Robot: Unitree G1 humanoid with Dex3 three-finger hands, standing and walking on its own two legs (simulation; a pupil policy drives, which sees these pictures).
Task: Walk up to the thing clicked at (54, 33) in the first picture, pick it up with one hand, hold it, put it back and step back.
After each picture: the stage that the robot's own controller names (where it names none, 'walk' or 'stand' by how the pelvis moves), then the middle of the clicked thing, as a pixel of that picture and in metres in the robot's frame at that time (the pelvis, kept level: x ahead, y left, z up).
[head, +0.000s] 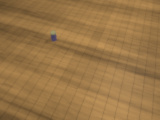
stand; (53, 36) +1.52 +0.33 -0.72
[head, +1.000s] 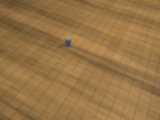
walk; (68, 41) +1.40 +0.11 -0.70
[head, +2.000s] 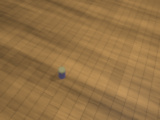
walk; (61, 72) +0.90 +0.12 -0.71
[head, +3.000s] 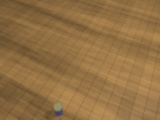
walk; (58, 109) +0.54 +0.16 -0.70
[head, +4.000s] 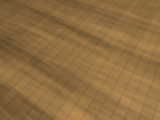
stand; out of the picture +0.38 +0.14 -0.70
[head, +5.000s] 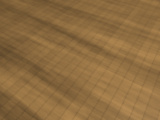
stand; out of the picture +0.36 +0.13 -0.72
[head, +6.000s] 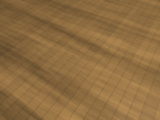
stand; out of the picture +0.37 +0.15 -0.73
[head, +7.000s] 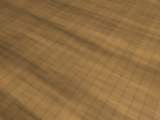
stand; out of the picture +0.35 +0.15 -0.73
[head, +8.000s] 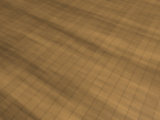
stand; out of the picture +0.35 +0.16 -0.73
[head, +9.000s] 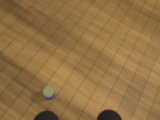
go down; (49, 93) +0.41 +0.14 -0.52
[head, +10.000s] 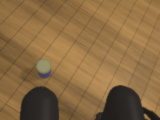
go down; (44, 69) +0.45 +0.15 -0.33
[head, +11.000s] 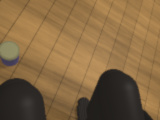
close in; (9, 54) +0.44 +0.18 -0.25
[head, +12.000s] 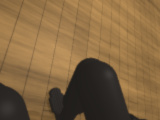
close; out of the picture +0.44 +0.21 -0.23
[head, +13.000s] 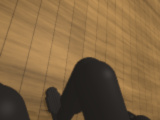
close; out of the picture +0.44 +0.21 -0.23
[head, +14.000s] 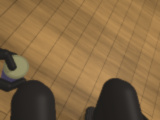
lift; (14, 71) +0.35 +0.22 -0.11
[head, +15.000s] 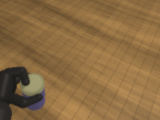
hold; (33, 92) +0.32 +0.16 +0.03
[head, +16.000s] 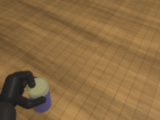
hold; (40, 95) +0.32 +0.15 +0.00
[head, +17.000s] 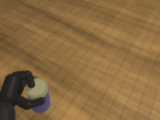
crouch; (39, 96) +0.31 +0.15 +0.00
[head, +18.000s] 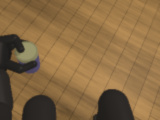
crouch; (28, 58) +0.43 +0.16 -0.09
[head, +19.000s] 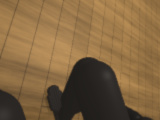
lower; out of the picture +0.45 +0.23 -0.24
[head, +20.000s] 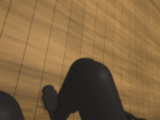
lower; out of the picture +0.46 +0.24 -0.24
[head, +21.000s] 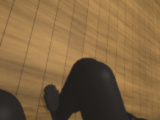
lower; out of the picture +0.46 +0.23 -0.24
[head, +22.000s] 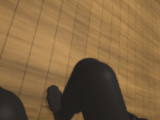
lower; out of the picture +0.45 +0.23 -0.24
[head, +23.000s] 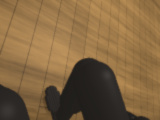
loosen; out of the picture +0.44 +0.20 -0.24
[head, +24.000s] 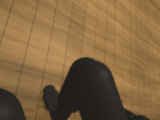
withdraw; out of the picture +0.44 +0.20 -0.24
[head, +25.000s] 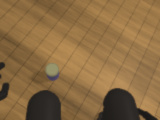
walk; (52, 72) +0.45 +0.13 -0.38
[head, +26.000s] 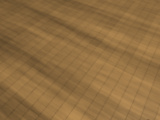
stand; out of the picture +0.37 +0.11 -0.66
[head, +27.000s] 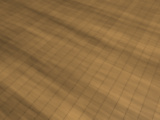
stand; out of the picture +0.38 +0.12 -0.66
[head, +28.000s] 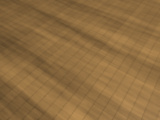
stand; out of the picture +0.38 +0.11 -0.70
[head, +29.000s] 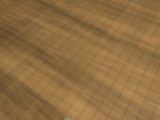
walk; out of the picture +0.40 +0.11 -0.71
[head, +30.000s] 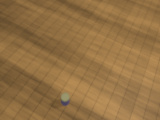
walk; (65, 99) +0.52 +0.08 -0.70
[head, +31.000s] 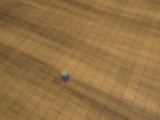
walk; (65, 75) +0.79 +0.19 -0.70
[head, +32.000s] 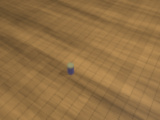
stand; (70, 68) +1.03 +0.14 -0.70
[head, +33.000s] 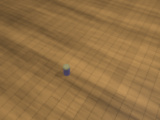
stand; (66, 69) +1.01 +0.15 -0.73
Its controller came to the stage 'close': yes
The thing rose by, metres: 0.72
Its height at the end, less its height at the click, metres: +0.00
